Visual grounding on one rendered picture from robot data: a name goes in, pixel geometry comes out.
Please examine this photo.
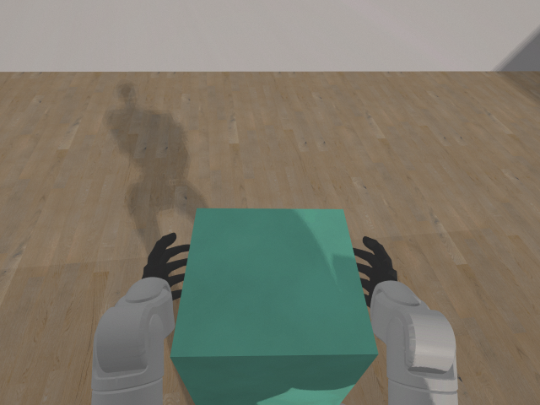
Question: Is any right robot hand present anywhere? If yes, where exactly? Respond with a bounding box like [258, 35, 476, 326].
[353, 236, 397, 308]

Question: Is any left robot hand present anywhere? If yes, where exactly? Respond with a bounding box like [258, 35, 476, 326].
[142, 233, 190, 300]

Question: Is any robot left forearm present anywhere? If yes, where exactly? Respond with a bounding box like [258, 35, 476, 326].
[91, 277, 175, 405]

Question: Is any robot right forearm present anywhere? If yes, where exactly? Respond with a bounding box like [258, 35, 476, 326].
[370, 280, 458, 405]

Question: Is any carton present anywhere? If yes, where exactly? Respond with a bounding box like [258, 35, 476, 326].
[170, 208, 378, 405]

